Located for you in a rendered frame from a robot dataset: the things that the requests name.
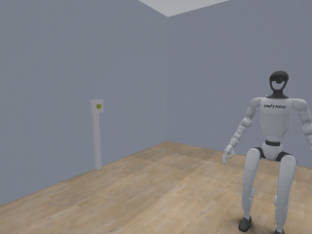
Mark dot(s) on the right robot hand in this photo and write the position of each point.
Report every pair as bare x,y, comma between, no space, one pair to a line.
228,150

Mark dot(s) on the panel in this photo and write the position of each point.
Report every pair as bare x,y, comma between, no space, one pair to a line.
96,111

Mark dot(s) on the robot torso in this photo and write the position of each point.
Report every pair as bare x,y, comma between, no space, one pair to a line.
275,118

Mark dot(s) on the right robot shin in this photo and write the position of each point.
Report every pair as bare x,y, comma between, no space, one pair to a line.
247,204

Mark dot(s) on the robot left upper arm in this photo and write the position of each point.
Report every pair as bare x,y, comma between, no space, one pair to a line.
304,115

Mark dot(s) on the right robot forearm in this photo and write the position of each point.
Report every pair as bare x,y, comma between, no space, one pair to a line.
237,136

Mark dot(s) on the robot right upper arm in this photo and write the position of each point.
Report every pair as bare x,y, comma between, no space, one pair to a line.
254,104

